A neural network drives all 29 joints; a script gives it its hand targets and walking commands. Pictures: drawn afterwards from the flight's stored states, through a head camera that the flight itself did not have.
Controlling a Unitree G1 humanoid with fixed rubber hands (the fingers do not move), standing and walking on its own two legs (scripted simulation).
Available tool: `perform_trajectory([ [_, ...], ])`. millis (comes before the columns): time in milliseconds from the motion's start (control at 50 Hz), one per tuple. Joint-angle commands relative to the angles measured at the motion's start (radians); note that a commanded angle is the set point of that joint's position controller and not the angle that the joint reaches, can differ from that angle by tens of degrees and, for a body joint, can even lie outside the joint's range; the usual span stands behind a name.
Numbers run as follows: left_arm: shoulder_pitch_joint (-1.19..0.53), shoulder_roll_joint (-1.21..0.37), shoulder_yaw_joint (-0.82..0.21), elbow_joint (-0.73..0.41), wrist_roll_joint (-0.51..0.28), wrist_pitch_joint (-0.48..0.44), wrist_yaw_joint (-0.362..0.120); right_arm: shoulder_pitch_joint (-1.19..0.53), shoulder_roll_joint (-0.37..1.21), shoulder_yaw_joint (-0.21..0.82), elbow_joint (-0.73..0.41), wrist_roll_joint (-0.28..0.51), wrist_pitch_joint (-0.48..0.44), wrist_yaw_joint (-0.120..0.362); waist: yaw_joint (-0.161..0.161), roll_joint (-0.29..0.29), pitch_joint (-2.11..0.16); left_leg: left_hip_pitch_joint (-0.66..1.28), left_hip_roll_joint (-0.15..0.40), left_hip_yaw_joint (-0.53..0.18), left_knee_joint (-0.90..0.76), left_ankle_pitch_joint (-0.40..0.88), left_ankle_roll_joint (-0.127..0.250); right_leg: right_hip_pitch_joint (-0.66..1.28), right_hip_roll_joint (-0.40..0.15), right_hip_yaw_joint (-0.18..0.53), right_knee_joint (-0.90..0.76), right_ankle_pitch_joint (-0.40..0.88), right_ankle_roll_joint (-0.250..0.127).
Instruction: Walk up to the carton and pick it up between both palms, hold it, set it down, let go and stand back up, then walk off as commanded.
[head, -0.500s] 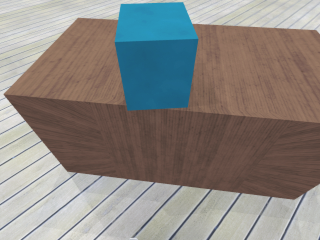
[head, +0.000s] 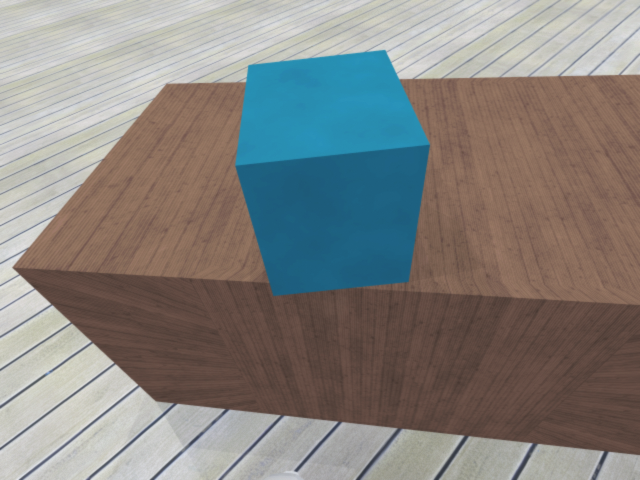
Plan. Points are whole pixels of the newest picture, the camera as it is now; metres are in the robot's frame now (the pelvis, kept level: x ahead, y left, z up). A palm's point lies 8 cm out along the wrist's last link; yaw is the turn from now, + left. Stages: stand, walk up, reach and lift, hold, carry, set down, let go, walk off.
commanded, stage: walk up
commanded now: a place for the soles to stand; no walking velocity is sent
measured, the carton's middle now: (328, 173) +0.58 +0.03 +0.08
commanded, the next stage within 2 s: none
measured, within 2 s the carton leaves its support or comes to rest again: neither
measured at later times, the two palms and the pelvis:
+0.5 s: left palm (96, 456) +0.19 +0.37 -0.12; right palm (550, 468) +0.19 -0.26 -0.11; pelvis +0.11 +0.06 -0.02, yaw -6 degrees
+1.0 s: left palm (143, 411) +0.26 +0.32 -0.12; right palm out of the picture +0.11 -0.29 -0.12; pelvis +0.10 +0.03 -0.01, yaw -7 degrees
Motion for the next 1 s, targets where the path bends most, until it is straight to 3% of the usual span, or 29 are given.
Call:
perform_trajectory([
  [0, 0.062, 0.332, 0.094, -0.065, -0.003, -0.029, 0.017, -0.046, -0.167, -0.058, -0.109, -0.002, -0.036, 0.003, 0.006, -0.227, 0.019, -0.129, 0.064, 0.005, -0.087, 0.031, -0.013, 0.074, -0.262, 0.301, -0.315, -0.02, -0.224],
  [100, -0.01, 0.318, 0.066, -0.1, -0.005, -0.008, 0.012, -0.094, -0.116, -0.042, -0.118, 0.014, -0.046, -0.012, 0.008, -0.284, -0.031, 0.111, 0.022, 0.123, -0.34, 0.113, 0.0, 0.009, -0.202, 0.132, -0.166, 0.347, -0.197],
  [120, -0.027, 0.316, 0.058, -0.1, -0.009, 0.004, 0.014, -0.058, -0.109, -0.043, -0.1, 0.02, -0.051, -0.02, -0.019, -0.284, -0.051, 0.205, 0.001, 0.144, -0.418, 0.199, 0.008, -0.022, -0.187, 0.102, -0.099, 0.399, -0.175],
  [160, -0.014, 0.241, 0.025, -0.106, -0.017, 0.02, 0.017, 0.076, -0.167, -0.06, -0.05, 0.009, -0.067, -0.046, -0.084, -0.088, -0.147, 0.477, -0.019, 0.122, -0.531, 0.256, 0.046, -0.124, -0.118, 0.044, 0.176, 0.328, -0.104],
  [180, 0.016, 0.165, 0.005, -0.128, -0.023, 0.026, 0.016, 0.127, -0.265, -0.084, -0.063, -0.001, -0.076, -0.063, -0.104, 0.137, -0.193, 0.578, 0.231, -0.221, -0.627, 0.256, 0.111, -0.304, -0.02, 0.025, 0.418, 0.015, -0.024],
  [200, 0.036, 0.213, 0.008, -0.103, -0.019, 0.044, 0.03, 0.106, -0.334, -0.083, -0.08, 0.026, -0.077, -0.067, -0.1, 0.113, -0.217, 0.461, 0.423, -0.484, -0.713, 0.17, 0.234, -0.299, 0.055, 0.137, 0.51, -0.298, -0.002],
  [220, 0.023, 0.261, 0.017, -0.058, -0.024, 0.061, 0.041, 0.032, -0.292, -0.071, -0.078, 0.033, -0.076, -0.069, -0.075, -0.006, -0.149, 0.364, 0.405, -0.426, -0.699, 0.068, 0.254, -0.281, 0.02, 0.229, 0.563, -0.3, -0.008],
  [260, 0.037, 0.251, 0.019, -0.007, -0.034, 0.064, 0.039, -0.064, -0.247, -0.048, -0.09, 0.024, -0.077, -0.083, -0.032, 0.055, -0.069, 0.291, 0.327, -0.25, -0.67, 0.104, 0.219, -0.296, -0.028, 0.213, 0.492, -0.239, -0.023],
  [320, 0.036, 0.218, 0.02, 0.045, -0.013, 0.07, 0.02, -0.076, -0.231, -0.033, -0.081, 0.022, -0.083, -0.089, -0.037, 0.097, -0.094, 0.247, 0.316, -0.119, -0.59, 0.423, 0.209, -0.19, -0.013, 0.153, 0.362, -0.184, -0.007],
  [400, -0.038, 0.207, 0.036, 0.021, 0.002, 0.088, 0.01, -0.089, -0.246, -0.04, -0.079, 0.033, -0.069, -0.099, -0.036, 0.121, -0.113, 0.205, 0.331, -0.068, -0.537, 0.586, 0.205, -0.108, 0.001, 0.075, 0.263, -0.12, -0.011],
  [460, -0.023, 0.215, 0.055, 0.019, 0.013, 0.085, 0.003, -0.135, -0.222, -0.023, -0.089, 0.034, -0.056, -0.105, 0.011, 0.076, -0.149, 0.147, 0.287, -0.025, -0.427, 0.475, 0.145, 0.026, 0.035, 0.053, 0.06, -0.005, -0.037],
  [480, -0.035, 0.248, 0.06, 0.017, 0.018, 0.079, 0.004, -0.119, -0.196, -0.014, -0.081, 0.034, -0.051, -0.106, 0.014, -0.023, -0.152, 0.115, 0.248, 0.009, -0.349, 0.365, 0.103, 0.051, -0.005, 0.119, -0.022, 0.13, -0.054],
  [500, -0.085, 0.33, 0.075, -0.01, 0.017, 0.071, 0.003, -0.114, -0.164, -0.011, -0.088, 0.044, -0.051, -0.108, -0.01, -0.184, -0.143, 0.043, 0.123, 0.067, -0.241, 0.211, 0.032, 0.043, -0.147, 0.355, -0.073, 0.246, -0.143],
  [520, -0.113, 0.338, 0.073, -0.007, -0.001, 0.073, 0.002, -0.155, -0.155, -0.007, -0.067, 0.054, -0.045, -0.116, -0.003, -0.22, -0.14, 0.098, 0.029, 0.112, -0.181, -0.021, 0.027, -0.031, -0.221, 0.418, -0.113, 0.257, -0.227],
  [560, -0.184, 0.298, 0.05, -0.022, 0.0, 0.078, 0.006, -0.122, -0.148, -0.004, -0.025, 0.052, -0.05, -0.12, -0.02, -0.232, -0.118, 0.15, 0.015, 0.084, -0.181, -0.151, 0.035, -0.068, -0.239, 0.38, -0.062, 0.355, -0.251],
  [600, -0.26, 0.273, 0.04, -0.022, -0.01, 0.092, 0.007, -0.043, -0.172, -0.007, 0.033, 0.046, -0.068, -0.119, -0.064, -0.211, -0.112, 0.268, 0.056, 0.05, -0.363, 0.187, 0.058, -0.13, -0.133, 0.241, 0.033, 0.35, -0.147],
  [620, -0.264, 0.252, 0.037, -0.034, -0.009, 0.098, 0.003, -0.023, -0.224, -0.019, 0.034, 0.03, -0.077, -0.117, -0.064, -0.116, -0.116, 0.287, 0.153, -0.069, -0.446, 0.235, 0.096, -0.172, -0.062, 0.18, 0.116, 0.225, -0.077],
  [640, -0.247, 0.236, 0.031, -0.018, -0.008, 0.105, -0.001, -0.022, -0.266, -0.019, 0.039, 0.026, -0.084, -0.114, -0.054, -0.008, -0.143, 0.271, 0.267, -0.226, -0.505, 0.32, 0.181, -0.141, 0.002, 0.128, 0.231, 0.103, -0.026],
  [680, -0.233, 0.223, 0.038, -0.001, -0.009, 0.112, 0.0, -0.07, -0.281, -0.021, 0.025, 0.026, -0.088, -0.12, -0.038, 0.037, -0.125, 0.224, 0.341, -0.277, -0.523, 0.446, 0.255, -0.117, 0.018, 0.117, 0.275, -0.126, -0.01],
  [720, -0.206, 0.224, 0.044, 0.023, -0.004, 0.101, -0.006, -0.132, -0.261, -0.008, 0.01, 0.021, -0.081, -0.122, 0.002, 0.032, -0.111, 0.125, 0.281, -0.179, -0.468, 0.426, 0.193, -0.018, 0.001, 0.137, 0.157, -0.021, -0.04],
  [740, -0.199, 0.249, 0.051, 0.03, 0.001, 0.092, -0.008, -0.141, -0.235, 0.0, 0.011, 0.027, -0.075, -0.123, 0.019, -0.044, -0.125, 0.081, 0.198, -0.067, -0.403, 0.386, 0.109, 0.056, -0.04, 0.181, 0.04, 0.143, -0.068],
  [760, -0.205, 0.292, 0.062, 0.041, 0.003, 0.089, -0.008, -0.155, -0.2, 0.007, 0.017, 0.035, -0.068, -0.125, 0.013, -0.136, -0.129, 0.069, 0.08, 0.041, -0.265, 0.248, 0.043, 0.043, -0.128, 0.335, -0.049, 0.214, -0.126],
  [800, -0.257, 0.3, 0.056, 0.023, 0.003, 0.088, -0.007, -0.123, -0.172, 0.014, 0.039, 0.038, -0.056, -0.13, -0.01, -0.213, -0.125, 0.094, -0.002, 0.077, -0.182, -0.109, 0.041, 0.0, -0.234, 0.421, -0.121, 0.236, -0.219],
  [840, -0.318, 0.281, 0.044, 0.008, 0.003, 0.095, -0.001, -0.081, -0.167, 0.014, 0.067, 0.039, -0.062, -0.128, -0.032, -0.234, -0.094, 0.143, -0.008, 0.052, -0.213, -0.163, 0.057, -0.034, -0.236, 0.381, -0.086, 0.321, -0.231],
  [880, -0.37, 0.262, 0.037, 0.007, -0.005, 0.107, -0.002, -0.018, -0.169, 0.012, 0.101, 0.033, -0.073, -0.127, -0.072, -0.211, -0.097, 0.285, 0.014, 0.054, -0.405, 0.123, 0.06, -0.106, -0.15, 0.254, -0.041, 0.287, -0.153],
  [900, -0.385, 0.246, 0.037, 0.003, -0.003, 0.114, -0.008, -0.021, -0.209, 0.002, 0.097, 0.017, -0.08, -0.126, -0.071, -0.155, -0.09, 0.291, 0.094, -0.07, -0.472, 0.179, 0.084, -0.147, -0.081, 0.199, 0.02, 0.159, -0.083],
  [920, -0.361, 0.232, 0.038, 0.005, -0.008, 0.119, -0.012, -0.026, -0.253, -0.005, 0.094, 0.008, -0.086, -0.124, -0.047, -0.059, -0.101, 0.248, 0.203, -0.23, -0.538, 0.179, 0.152, -0.134, -0.019, 0.167, 0.111, 0.006, -0.042],
  [940, -0.347, 0.222, 0.041, 0.016, -0.011, 0.122, -0.013, -0.039, -0.284, -0.011, 0.093, 0.013, -0.089, -0.123, -0.038, 0.015, -0.107, 0.213, 0.263, -0.283, -0.566, 0.23, 0.209, -0.085, 0.013, 0.13, 0.168, -0.068, -0.021],
  [980, -0.305, 0.213, 0.05, 0.037, -0.004, 0.119, -0.016, -0.105, -0.269, -0.003, 0.07, 0.012, -0.084, -0.13, -0.005, 0.01, -0.104, 0.124, 0.277, -0.279, -0.552, 0.271, 0.223, -0.006, 0.017, 0.13, 0.162, -0.134, -0.028],
])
